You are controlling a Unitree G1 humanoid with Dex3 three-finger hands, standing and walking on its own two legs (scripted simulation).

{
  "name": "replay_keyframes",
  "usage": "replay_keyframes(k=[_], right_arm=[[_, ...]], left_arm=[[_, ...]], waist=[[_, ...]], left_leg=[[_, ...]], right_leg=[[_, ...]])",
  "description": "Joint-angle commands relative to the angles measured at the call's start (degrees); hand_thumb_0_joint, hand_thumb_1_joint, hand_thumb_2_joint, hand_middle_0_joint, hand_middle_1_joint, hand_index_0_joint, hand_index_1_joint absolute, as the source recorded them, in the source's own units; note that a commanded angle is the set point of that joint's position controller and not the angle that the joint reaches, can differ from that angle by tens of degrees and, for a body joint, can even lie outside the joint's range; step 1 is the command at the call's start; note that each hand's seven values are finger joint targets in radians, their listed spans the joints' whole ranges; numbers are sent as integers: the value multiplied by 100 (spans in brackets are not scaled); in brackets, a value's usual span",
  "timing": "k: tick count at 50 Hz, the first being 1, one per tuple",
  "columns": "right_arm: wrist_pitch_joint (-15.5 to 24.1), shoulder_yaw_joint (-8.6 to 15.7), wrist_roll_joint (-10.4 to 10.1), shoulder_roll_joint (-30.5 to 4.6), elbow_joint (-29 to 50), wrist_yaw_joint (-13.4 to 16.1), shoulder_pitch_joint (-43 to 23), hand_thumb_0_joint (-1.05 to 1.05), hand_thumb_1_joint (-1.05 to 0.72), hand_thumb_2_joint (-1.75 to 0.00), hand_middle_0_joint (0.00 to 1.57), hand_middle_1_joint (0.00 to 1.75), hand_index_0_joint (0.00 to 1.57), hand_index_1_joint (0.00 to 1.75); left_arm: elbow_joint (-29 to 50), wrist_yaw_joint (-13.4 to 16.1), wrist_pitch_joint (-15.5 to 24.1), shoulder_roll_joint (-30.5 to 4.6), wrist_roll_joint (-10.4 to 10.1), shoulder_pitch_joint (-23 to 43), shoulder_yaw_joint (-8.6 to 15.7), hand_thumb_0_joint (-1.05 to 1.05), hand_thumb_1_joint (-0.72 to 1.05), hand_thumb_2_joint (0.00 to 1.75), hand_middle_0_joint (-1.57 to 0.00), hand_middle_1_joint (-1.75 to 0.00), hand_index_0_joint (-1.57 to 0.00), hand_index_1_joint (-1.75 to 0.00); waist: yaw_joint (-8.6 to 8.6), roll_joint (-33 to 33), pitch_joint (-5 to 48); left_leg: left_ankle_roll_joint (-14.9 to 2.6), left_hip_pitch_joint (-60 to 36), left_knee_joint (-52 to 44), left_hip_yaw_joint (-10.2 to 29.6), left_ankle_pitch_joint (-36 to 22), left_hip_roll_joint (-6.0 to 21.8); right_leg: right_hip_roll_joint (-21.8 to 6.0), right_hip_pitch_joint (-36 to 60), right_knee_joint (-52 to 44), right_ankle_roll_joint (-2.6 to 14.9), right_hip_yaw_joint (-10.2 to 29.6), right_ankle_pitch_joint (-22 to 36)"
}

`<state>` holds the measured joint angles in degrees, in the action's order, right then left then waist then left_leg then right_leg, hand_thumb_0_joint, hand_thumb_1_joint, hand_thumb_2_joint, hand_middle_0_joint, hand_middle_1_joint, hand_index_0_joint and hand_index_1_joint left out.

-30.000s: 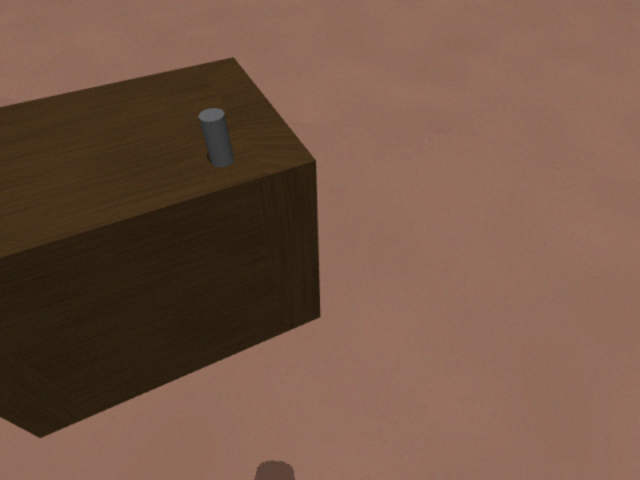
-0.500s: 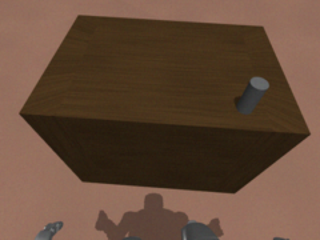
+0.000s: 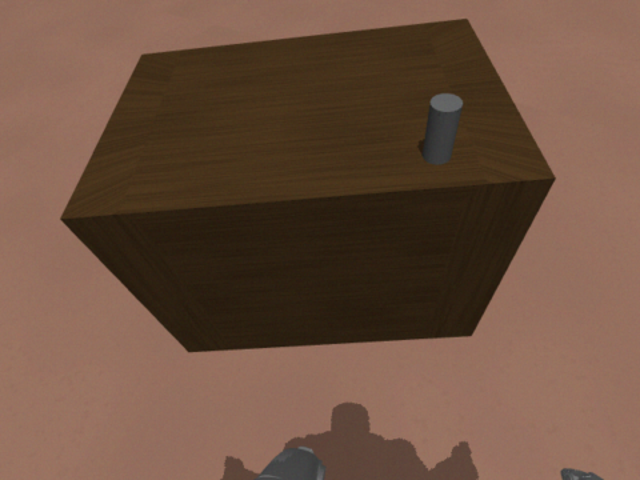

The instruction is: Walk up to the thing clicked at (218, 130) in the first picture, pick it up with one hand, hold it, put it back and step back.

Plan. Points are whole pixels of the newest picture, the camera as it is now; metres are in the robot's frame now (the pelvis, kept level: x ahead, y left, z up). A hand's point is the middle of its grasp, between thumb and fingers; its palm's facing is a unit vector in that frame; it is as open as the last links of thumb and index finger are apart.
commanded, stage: step back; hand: right
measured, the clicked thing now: (441, 130) +0.70 -0.17 -0.01
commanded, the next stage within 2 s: stand in 1.94 s
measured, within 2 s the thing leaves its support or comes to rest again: neither
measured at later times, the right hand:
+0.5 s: hand out of the picture -0.04 -0.24 -0.13, palm faces -0.11 +0.89 -0.43, open 7.4 cm
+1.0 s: hand out of the picture -0.24 -0.25 -0.17, palm faces -0.13 +0.91 -0.39, open 7.4 cm
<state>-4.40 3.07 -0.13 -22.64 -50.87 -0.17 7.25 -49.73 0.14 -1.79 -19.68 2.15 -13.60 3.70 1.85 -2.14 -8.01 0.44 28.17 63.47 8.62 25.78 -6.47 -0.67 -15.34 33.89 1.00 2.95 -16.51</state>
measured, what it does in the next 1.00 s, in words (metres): walks backwards: left foot, then right foot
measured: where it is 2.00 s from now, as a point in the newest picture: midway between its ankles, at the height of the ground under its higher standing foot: outside the picture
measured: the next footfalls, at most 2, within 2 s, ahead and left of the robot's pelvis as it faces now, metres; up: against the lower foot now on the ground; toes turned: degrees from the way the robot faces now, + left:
left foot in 0.24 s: -0.08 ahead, +0.14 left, +0.00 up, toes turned +3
right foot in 0.64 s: -0.21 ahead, -0.11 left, +0.00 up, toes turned +1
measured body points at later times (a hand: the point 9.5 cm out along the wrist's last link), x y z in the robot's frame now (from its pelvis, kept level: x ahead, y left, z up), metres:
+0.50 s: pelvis -0.16 +0.02 +0.00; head -0.10 +0.06 +0.44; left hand -0.08 +0.35 -0.13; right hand -0.04 -0.28 -0.10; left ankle -0.12 +0.14 -0.73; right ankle -0.21 -0.13 -0.66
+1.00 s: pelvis -0.32 +0.01 -0.02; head -0.27 +0.02 +0.43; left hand -0.22 +0.34 -0.12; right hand -0.24 -0.30 -0.14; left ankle -0.36 +0.13 -0.74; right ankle -0.25 -0.11 -0.73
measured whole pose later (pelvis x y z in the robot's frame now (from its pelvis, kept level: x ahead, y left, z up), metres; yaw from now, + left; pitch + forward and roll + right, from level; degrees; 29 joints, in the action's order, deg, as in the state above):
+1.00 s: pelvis -0.32 +0.01 -0.02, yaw +5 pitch -2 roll +2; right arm -1.7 3.0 1.8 -21.4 -54.1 0.9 11.8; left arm -45.8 0.5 -2.1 -22.8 2.3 -6.3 4.3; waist 0.9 1.7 -9.3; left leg 0.1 11.6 34.4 1.5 21.5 -3.1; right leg -4.8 -22.6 40.6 -0.3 -1.4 -16.2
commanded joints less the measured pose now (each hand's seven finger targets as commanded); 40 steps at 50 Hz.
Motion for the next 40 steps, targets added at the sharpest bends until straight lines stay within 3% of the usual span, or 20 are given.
replay_keyframes(k=[1,5,7,9,11,12,13,14,15,18,19,24,29,31,32,33,34,35,38,40], right_arm=[[206,209,-15,-1036,401,188,190,0,-90,-90,20,30,20,30],[264,197,81,-922,493,228,162,0,-90,-90,20,30,20,30],[290,231,104,-991,473,216,411,0,-90,-90,20,30,20,30],[277,285,145,-1055,269,185,747,0,-90,-90,20,30,20,30],[286,345,158,-1094,82,143,1101,0,-90,-90,20,30,20,30],[289,412,249,-1287,129,131,1008,0,-90,-90,20,30,20,30],[290,495,318,-1749,230,107,825,0,-90,-90,20,30,20,30],[270,554,296,-2205,379,56,486,0,-90,-90,20,30,20,30],[312,531,293,-2059,444,78,168,0,-90,-90,20,30,20,30],[345,295,318,-1301,623,146,-515,0,-90,-90,20,30,20,30],[349,285,290,-1226,590,147,-437,0,-90,-90,20,30,20,30],[306,321,194,-1185,538,141,145,0,-90,-90,20,30,20,30],[162,390,167,-1427,661,104,-6,0,-90,-90,20,30,20,30],[96,365,91,-1452,713,94,-272,0,-90,-90,20,30,20,30],[106,311,64,-1301,751,76,-382,0,-90,-90,20,30,20,30],[134,252,45,-1102,840,70,-378,0,-90,-90,20,30,20,30],[129,283,21,-996,841,170,-579,0,-90,-90,20,30,20,30],[91,388,40,-1210,824,208,-490,0,-90,-90,20,30,20,30],[115,294,-8,-1102,436,160,36,0,-90,-90,20,30,20,30],[182,231,36,-987,445,201,72,0,-90,-90,20,30,20,30]], left_arm=[[787,159,179,-1470,29,358,453,0,90,90,-20,-30,-20,-30],[769,241,90,-1446,16,133,483,0,90,90,-20,-30,-20,-30],[863,268,63,-1575,-16,266,506,0,90,90,-20,-30,-20,-30],[933,238,11,-1619,-65,580,460,0,90,90,-20,-30,-20,-30],[996,191,-66,-1625,-124,753,388,0,90,90,-20,-30,-20,-30],[1006,174,-100,-1430,-136,720,324,0,90,90,-20,-30,-20,-30],[1069,180,-83,-1218,-176,795,281,0,90,90,-20,-30,-20,-30],[1049,261,-85,-1430,-140,1201,401,0,90,90,-20,-30,-20,-30],[953,271,-85,-1543,-85,1190,454,0,90,90,-20,-30,-20,-30],[552,198,-107,-1409,-223,428,425,0,90,90,-20,-30,-20,-30],[528,176,-106,-1409,-202,307,434,0,90,90,-20,-30,-20,-30],[584,141,20,-1184,-122,369,307,0,90,90,-20,-30,-20,-30],[348,123,105,-1183,-95,-29,249,0,90,90,-20,-30,-20,-30],[84,113,138,-1245,-45,-445,268,0,90,90,-20,-30,-20,-30],[66,114,128,-1488,13,-403,348,0,90,90,-20,-30,-20,-30],[125,97,127,-1808,70,-430,446,0,90,90,-20,-30,-20,-30],[277,79,65,-2410,57,75,569,0,90,90,-20,-30,-20,-30],[521,112,109,-2495,57,544,578,0,90,90,-20,-30,-20,-30],[665,142,128,-1621,19,1060,375,0,90,90,-20,-30,-20,-30],[661,138,103,-1570,41,816,408,0,90,90,-20,-30,-20,-30]], waist=[[24,849,810],[226,1348,1051],[130,1588,1271],[-46,1621,1361],[-289,1207,1398],[-276,500,1285],[-282,-876,1206],[-534,-1326,978],[-436,-1108,652],[147,-428,456],[148,-459,433],[-273,-804,871],[-239,-1047,1547],[17,-729,1708],[38,-427,1534],[38,525,1297],[311,2036,846],[159,1980,307],[-325,834,275],[-144,985,515]], left_leg=[[129,156,149,20,64,-83],[190,302,-1022,-172,599,315],[79,-174,-1862,-298,494,614],[-24,-863,-2627,-557,88,598],[-158,-1675,-3903,-879,-1169,457],[-328,-1862,-4132,-17,-1406,994],[-847,-2042,-4408,1536,-2223,2162],[-1699,-927,-4714,2295,-2242,2892],[-1899,-442,-4799,2471,-2174,3058],[-1194,-924,-4218,450,-2983,1973],[-1118,-1139,-4159,319,-2939,1840],[-1422,-2680,-3736,237,-3468,1952],[-1302,-2629,-3317,258,-3154,2074],[-994,-2160,-3001,30,-2797,1874],[-696,-1359,-2936,22,-2188,1697],[-375,-372,-2380,-202,-1059,1099],[-49,-220,-900,-569,811,212],[35,-396,146,137,1004,479],[-37,-358,471,170,182,-46],[47,-352,533,-57,96,-81]], right_leg=[[-997,666,-842,809,791,2106],[-1450,1669,-585,1131,1051,2759],[-1692,1595,-395,1150,1212,3057],[-1545,1081,-234,992,1041,2808],[-1194,481,135,637,737,2029],[-820,-223,576,360,546,1114],[115,-1184,1617,100,4,-577],[581,-993,2814,-38,317,-2207],[529,-812,3554,-36,815,-2160],[684,-1258,4143,16,842,-1213],[716,-1335,4038,-20,755,-1029],[451,-1347,2275,-369,402,-1277],[160,-228,-39,-237,-198,-755],[206,521,-1208,-57,-393,307],[-68,761,-960,140,164,433],[-896,792,-1089,476,1426,208],[-2113,-478,-1750,1457,2704,190],[-2536,-1441,-1969,1733,3102,218],[-1292,-886,-1157,984,913,1681],[-1026,-590,-952,888,628,1752]])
